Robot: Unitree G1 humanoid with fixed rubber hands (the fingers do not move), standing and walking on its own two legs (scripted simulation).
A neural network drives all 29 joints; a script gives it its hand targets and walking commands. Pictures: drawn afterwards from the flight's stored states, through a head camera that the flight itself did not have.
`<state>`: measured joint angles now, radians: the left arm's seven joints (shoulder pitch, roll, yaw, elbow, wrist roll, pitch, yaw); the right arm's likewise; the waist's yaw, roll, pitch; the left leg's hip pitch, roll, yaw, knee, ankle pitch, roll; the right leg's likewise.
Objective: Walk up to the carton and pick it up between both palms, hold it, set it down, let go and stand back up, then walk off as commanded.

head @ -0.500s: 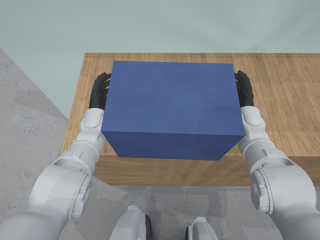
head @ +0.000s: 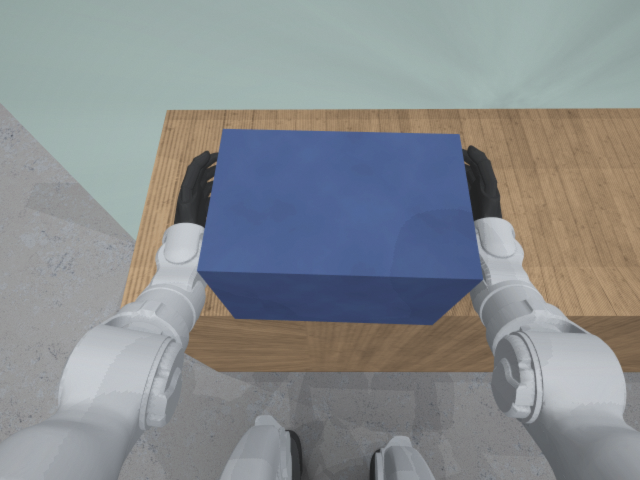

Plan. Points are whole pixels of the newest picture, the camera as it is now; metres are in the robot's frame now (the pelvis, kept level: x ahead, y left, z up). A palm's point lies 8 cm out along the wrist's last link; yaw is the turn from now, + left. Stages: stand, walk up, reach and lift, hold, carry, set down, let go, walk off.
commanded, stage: reach and lift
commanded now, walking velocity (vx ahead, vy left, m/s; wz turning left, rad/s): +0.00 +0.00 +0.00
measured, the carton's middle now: (336, 235) +0.42 +0.01 -0.01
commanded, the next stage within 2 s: none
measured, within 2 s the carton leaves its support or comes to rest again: leaves its support in 1.56 s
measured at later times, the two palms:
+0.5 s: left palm (194, 216) +0.43 +0.20 +0.01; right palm (480, 213) +0.46 -0.17 +0.01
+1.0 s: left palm (194, 218) +0.43 +0.20 +0.00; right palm (480, 213) +0.46 -0.17 +0.01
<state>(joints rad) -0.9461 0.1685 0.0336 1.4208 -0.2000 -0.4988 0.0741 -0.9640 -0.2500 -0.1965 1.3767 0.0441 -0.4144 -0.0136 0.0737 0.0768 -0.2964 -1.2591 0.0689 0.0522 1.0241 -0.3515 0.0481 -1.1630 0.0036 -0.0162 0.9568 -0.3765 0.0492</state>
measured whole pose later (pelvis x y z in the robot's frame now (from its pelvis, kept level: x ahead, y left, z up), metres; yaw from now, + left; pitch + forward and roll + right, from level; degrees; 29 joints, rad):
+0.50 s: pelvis +0.02 +0.00 +0.03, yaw +1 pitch +34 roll -5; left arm -0.94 0.16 0.13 1.58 -0.12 -0.73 0.03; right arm -0.93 -0.22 -0.37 1.50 -0.12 -0.67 -0.02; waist 0.05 0.08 -0.25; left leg -1.15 0.06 0.03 0.86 -0.30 0.04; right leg -1.04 0.00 -0.05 0.77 -0.32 0.04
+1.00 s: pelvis +0.02 +0.00 +0.04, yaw +1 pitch +36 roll -6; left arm -0.88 0.13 0.11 1.49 -0.13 -0.74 0.05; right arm -0.91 -0.24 -0.31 1.54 -0.08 -0.77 -0.03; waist 0.07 0.08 -0.26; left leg -1.14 0.06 0.03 0.76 -0.25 0.04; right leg -1.01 0.01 -0.05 0.64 -0.25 0.04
